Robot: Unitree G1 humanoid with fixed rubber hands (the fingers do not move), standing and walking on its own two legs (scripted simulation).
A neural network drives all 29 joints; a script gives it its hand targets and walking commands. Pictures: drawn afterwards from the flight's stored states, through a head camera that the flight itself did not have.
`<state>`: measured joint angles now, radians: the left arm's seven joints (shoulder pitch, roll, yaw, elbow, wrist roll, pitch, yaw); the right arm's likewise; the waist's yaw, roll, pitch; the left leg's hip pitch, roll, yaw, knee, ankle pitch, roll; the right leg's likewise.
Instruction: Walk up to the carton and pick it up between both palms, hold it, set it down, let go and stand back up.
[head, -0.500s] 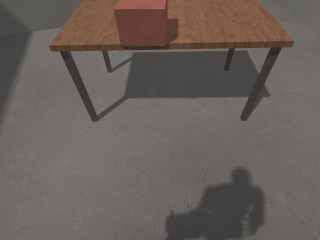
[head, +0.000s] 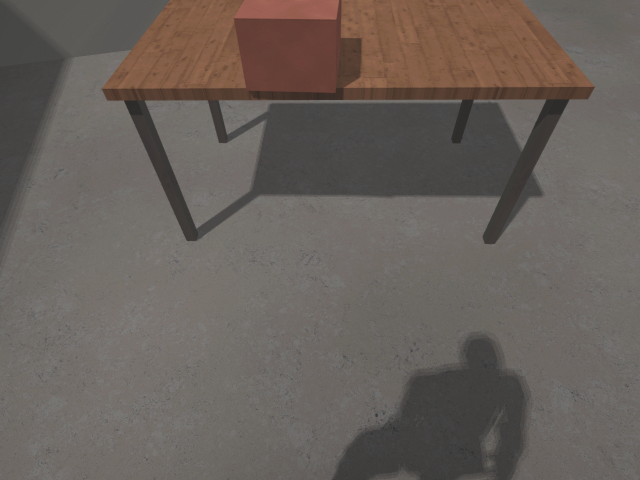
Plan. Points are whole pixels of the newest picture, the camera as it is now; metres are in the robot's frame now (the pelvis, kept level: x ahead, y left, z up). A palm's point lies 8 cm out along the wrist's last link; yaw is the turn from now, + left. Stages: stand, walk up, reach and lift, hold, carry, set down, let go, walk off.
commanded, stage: stand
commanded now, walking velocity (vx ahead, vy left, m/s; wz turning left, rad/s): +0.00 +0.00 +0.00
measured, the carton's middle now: (294, 36) +1.17 +0.11 +0.02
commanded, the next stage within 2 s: walk up in 0.20 s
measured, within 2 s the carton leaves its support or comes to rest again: neither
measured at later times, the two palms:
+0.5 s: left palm out of the picture -0.02 +0.21 -0.16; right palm out of the picture -0.03 -0.21 -0.16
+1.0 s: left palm (137, 427) +0.22 +0.30 -0.14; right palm out of the picture +0.09 -0.15 -0.13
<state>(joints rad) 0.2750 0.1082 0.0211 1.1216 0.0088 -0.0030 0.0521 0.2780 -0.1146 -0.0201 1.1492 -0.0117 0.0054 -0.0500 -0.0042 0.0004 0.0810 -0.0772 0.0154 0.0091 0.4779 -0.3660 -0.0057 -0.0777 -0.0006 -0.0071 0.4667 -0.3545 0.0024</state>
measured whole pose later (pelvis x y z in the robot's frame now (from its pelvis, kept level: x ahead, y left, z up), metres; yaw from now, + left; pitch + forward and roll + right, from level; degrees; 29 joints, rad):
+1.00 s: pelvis +0.16 +0.06 -0.01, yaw +5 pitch -4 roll +2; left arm 0.20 0.23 0.00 0.94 0.04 -0.01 -0.01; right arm 0.55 -0.12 -0.01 0.98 -0.05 -0.08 -0.02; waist -0.03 -0.05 0.11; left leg 0.07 -0.08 0.07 0.41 -0.40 0.07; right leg -0.57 -0.05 -0.04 0.92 -0.18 0.00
